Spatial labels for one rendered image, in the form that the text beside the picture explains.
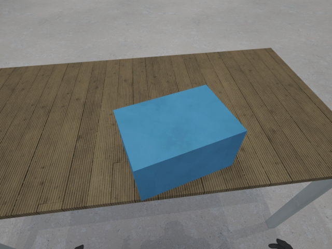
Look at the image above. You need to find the carton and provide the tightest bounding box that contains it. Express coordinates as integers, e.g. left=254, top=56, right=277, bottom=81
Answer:
left=113, top=85, right=247, bottom=201

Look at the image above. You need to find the robot right hand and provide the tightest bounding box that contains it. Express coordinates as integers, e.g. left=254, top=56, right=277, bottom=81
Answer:
left=268, top=239, right=293, bottom=249

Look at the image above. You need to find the table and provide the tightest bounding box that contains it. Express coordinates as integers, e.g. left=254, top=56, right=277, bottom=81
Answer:
left=0, top=48, right=332, bottom=249

